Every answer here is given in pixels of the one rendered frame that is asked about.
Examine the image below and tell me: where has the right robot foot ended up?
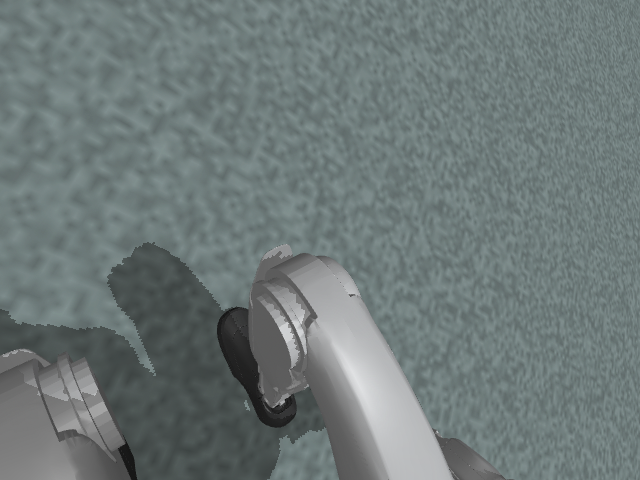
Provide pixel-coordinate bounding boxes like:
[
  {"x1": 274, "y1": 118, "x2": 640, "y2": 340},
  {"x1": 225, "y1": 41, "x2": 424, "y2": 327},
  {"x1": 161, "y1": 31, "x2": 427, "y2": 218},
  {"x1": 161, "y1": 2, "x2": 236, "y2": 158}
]
[{"x1": 217, "y1": 307, "x2": 297, "y2": 428}]

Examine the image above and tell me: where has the right robot hand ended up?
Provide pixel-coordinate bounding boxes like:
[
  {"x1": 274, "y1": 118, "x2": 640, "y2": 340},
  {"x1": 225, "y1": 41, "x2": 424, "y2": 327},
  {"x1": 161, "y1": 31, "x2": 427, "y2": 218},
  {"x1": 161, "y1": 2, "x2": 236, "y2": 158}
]
[{"x1": 432, "y1": 428, "x2": 506, "y2": 480}]

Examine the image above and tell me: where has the left robot foot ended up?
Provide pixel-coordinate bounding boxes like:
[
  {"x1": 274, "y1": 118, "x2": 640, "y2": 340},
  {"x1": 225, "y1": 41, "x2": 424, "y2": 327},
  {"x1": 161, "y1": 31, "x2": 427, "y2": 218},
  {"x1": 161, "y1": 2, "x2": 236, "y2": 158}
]
[{"x1": 118, "y1": 433, "x2": 137, "y2": 480}]

